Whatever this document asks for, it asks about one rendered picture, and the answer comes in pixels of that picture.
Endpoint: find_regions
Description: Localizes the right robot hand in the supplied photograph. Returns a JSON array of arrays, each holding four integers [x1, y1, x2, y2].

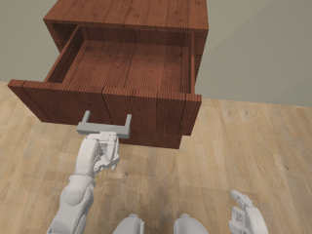
[[228, 189, 269, 234]]

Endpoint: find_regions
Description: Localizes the handle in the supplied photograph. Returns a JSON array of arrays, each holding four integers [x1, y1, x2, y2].
[[76, 110, 132, 139]]

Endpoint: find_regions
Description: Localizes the cabinet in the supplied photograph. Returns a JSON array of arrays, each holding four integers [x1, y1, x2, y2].
[[43, 0, 209, 149]]

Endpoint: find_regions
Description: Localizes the right robot thigh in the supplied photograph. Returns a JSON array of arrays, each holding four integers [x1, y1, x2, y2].
[[174, 217, 209, 234]]

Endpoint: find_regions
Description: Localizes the left robot thigh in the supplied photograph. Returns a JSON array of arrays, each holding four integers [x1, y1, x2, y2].
[[113, 216, 145, 234]]

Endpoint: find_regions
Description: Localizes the drawer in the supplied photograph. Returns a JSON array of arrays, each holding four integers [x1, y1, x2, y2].
[[7, 24, 202, 137]]

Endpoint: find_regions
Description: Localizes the left robot hand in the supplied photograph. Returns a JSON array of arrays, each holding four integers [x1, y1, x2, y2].
[[74, 132, 120, 178]]

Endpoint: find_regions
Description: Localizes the left robot forearm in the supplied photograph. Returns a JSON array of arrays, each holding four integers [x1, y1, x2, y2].
[[46, 174, 96, 234]]

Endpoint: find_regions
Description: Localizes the robot thigh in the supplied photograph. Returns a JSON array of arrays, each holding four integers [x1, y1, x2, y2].
[[174, 217, 209, 234], [113, 216, 145, 234]]

